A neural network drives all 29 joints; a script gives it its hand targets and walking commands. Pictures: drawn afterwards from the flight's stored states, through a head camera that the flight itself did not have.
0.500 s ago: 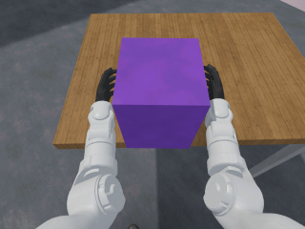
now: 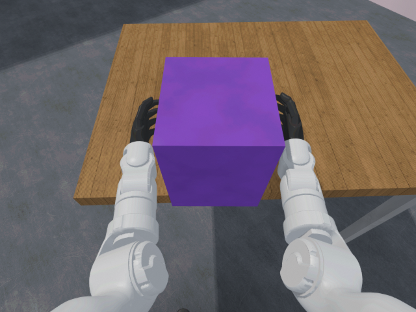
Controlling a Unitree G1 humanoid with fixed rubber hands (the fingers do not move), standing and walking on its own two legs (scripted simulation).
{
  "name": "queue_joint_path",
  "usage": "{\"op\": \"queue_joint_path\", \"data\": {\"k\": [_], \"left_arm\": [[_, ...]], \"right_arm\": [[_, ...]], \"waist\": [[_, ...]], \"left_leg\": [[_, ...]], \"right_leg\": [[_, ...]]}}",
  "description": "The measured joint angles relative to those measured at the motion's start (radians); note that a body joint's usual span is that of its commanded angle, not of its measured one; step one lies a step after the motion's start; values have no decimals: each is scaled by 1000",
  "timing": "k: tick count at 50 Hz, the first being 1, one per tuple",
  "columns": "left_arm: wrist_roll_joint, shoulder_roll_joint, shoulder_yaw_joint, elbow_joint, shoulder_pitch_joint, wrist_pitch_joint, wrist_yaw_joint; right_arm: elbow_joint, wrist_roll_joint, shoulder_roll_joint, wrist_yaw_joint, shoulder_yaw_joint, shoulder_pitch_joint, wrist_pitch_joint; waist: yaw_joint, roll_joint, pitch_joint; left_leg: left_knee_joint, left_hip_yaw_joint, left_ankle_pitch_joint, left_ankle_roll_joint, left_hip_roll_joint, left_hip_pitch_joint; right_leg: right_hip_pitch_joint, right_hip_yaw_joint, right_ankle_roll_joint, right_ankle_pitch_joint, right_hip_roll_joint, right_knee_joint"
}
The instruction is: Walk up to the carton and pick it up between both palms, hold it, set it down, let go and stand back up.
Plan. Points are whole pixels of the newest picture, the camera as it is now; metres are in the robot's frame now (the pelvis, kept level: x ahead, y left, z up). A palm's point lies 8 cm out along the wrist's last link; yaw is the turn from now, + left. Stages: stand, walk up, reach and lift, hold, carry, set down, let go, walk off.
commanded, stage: reach and lift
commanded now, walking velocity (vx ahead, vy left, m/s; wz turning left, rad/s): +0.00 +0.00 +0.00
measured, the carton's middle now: (215, 138) +0.44 -0.01 +0.04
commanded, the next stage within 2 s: none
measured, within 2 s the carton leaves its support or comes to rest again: leaves its support in 0.30 s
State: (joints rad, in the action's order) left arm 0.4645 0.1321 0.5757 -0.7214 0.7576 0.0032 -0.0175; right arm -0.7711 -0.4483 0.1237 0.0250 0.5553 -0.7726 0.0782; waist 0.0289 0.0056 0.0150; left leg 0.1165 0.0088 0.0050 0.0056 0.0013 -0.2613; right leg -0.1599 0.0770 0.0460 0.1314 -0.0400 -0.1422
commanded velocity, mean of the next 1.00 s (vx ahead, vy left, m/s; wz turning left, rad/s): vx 0.00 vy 0.00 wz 0.00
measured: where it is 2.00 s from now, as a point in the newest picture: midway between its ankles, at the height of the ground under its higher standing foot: outside the picture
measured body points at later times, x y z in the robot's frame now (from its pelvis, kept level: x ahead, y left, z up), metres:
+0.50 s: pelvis -0.03 +0.00 +0.00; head -0.02 +0.01 +0.45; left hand +0.39 +0.14 +0.10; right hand +0.38 -0.15 +0.11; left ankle +0.02 +0.12 -0.75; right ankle -0.05 -0.08 -0.75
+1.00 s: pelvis -0.03 +0.01 +0.00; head -0.05 +0.03 +0.45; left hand +0.38 +0.15 +0.15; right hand +0.37 -0.14 +0.14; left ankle +0.02 +0.12 -0.75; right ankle -0.05 -0.08 -0.75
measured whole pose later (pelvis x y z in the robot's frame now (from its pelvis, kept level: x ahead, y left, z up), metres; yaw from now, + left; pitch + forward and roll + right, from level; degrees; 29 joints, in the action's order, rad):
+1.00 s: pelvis -0.03 +0.01 +0.00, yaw +0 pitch -2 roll +0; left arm 0.32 0.06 0.37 -0.57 0.72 -0.30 0.03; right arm -0.80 -0.16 0.05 0.12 0.31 -0.74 -0.09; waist 0.04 0.04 0.02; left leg 0.22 0.01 0.04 -0.01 0.00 -0.15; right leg -0.02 0.08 0.04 0.14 -0.04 -0.19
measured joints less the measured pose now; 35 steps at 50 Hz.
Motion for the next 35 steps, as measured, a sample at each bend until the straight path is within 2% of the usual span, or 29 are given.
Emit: {"op": "queue_joint_path", "data": {"k": [16,24,35], "left_arm": [[-77,-25,-86,-41,-53,-34,37],[-100,-35,-106,-36,-35,-93,47],[-102,-58,-115,10,-10,-191,35]], "right_arm": [[-76,94,-35,50,-90,64,9],[-90,134,-53,56,-115,43,-39],[-99,140,-45,55,-101,-10,-117]], "waist": [[2,5,38],[-1,13,28],[-4,31,13]], "left_leg": [[14,1,-4,-5,2,27],[33,-2,-5,-6,-1,65],[85,4,12,-5,-3,79]], "right_leg": [[33,-7,3,-9,1,-1],[68,-9,4,-10,-1,-23],[87,1,5,7,-2,-68]]}}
